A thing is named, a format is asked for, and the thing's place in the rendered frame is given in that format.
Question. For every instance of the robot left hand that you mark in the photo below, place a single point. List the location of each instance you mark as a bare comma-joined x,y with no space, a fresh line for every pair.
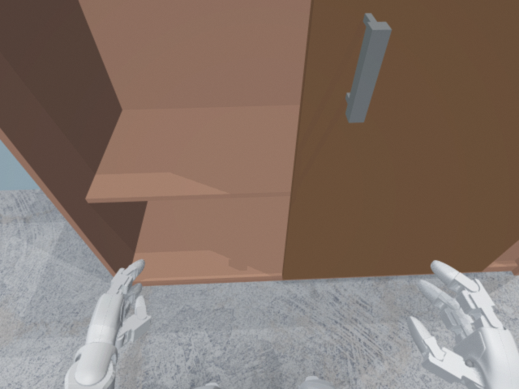
113,306

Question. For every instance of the left robot forearm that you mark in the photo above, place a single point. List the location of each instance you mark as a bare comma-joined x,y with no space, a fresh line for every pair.
94,367

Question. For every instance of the wardrobe door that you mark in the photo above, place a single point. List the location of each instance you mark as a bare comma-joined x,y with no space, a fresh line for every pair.
510,254
433,171

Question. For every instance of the handle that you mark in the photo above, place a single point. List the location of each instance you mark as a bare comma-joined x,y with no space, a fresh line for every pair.
371,55

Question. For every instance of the robot right hand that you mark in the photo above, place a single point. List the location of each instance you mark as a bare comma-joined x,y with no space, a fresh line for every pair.
491,347

